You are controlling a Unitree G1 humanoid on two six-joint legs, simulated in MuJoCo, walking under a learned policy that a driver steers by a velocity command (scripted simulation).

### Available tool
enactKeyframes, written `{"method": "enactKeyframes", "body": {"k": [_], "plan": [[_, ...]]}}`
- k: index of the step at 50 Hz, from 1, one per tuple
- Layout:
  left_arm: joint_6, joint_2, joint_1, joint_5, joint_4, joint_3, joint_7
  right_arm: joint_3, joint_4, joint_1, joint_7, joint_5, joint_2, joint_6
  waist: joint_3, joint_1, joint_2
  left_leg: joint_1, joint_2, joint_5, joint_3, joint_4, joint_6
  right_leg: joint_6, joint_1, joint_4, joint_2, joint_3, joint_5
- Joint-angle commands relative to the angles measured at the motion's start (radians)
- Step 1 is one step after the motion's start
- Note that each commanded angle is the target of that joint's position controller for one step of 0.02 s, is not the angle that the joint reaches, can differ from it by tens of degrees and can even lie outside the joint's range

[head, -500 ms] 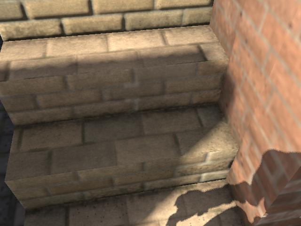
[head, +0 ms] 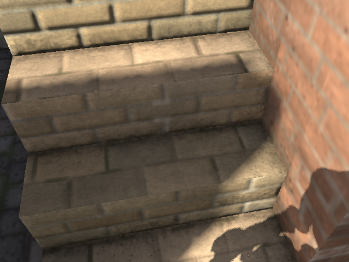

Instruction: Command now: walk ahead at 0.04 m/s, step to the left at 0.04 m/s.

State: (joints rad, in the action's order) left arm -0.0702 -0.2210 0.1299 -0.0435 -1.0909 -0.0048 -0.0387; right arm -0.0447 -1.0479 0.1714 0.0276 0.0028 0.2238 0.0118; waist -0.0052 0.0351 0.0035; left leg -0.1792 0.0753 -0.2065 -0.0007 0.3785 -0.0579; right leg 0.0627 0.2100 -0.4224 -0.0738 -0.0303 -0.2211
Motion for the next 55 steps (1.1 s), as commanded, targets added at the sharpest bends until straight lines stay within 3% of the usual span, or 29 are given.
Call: {"method": "enactKeyframes", "body": {"k": [1, 23, 24, 26, 35, 55], "plan": [[-0.01, -0.115, -0.019, 0.002, 0.034, 0.016, -0.005, -0.017, 0.034, -0.013, 0.0, -0.001, 0.106, -0.007, -0.02, 0.001, 0.0, -0.002, -0.106, 0.151, -0.097, -0.085, -0.028, -0.039, -0.014, 0.053, -0.014, -0.011, 0.058], [-0.011, -0.121, 0.001, 0.008, 0.02, 0.014, -0.005, -0.016, 0.005, -0.028, 0.0, -0.001, 0.116, -0.007, -0.036, -0.006, 0.004, 0.046, -0.112, 0.265, -0.099, -0.06, -0.032, -0.033, -0.011, 0.052, -0.012, -0.004, 0.1], [-0.013, -0.123, 0.007, 0.0, 0.02, 0.017, -0.004, -0.017, 0.002, -0.013, 0.0, -0.005, 0.118, -0.006, -0.024, -0.001, 0.0, 0.036, -0.122, 0.275, -0.106, -0.073, -0.029, -0.029, -0.02, 0.061, -0.017, -0.01, 0.099], [-0.015, -0.128, 0.009, 0.002, 0.018, 0.02, -0.004, -0.02, 0.005, -0.017, 0.001, -0.004, 0.121, -0.005, -0.024, -0.001, 0.001, 0.043, -0.121, 0.282, -0.103, -0.075, -0.027, -0.029, -0.023, 0.064, -0.017, -0.011, 0.106], [-0.019, -0.131, 0.018, 0.007, 0.02, 0.028, -0.006, -0.025, 0.006, -0.005, 0.013, -0.002, 0.129, -0.016, -0.037, 0.005, 0.006, 0.068, -0.106, 0.296, -0.095, -0.061, -0.011, -0.034, -0.012, 0.07, -0.013, 0.004, 0.12], [-0.021, -0.135, 0.037, 0.008, 0.028, 0.03, -0.003, -0.027, 0.017, 0.012, 0.016, 0.0, 0.138, -0.016, -0.026, 0.007, 0.007, 0.058, -0.105, 0.276, -0.093, -0.052, -0.009, -0.04, -0.019, 0.073, -0.008, 0.005, 0.128]]}}
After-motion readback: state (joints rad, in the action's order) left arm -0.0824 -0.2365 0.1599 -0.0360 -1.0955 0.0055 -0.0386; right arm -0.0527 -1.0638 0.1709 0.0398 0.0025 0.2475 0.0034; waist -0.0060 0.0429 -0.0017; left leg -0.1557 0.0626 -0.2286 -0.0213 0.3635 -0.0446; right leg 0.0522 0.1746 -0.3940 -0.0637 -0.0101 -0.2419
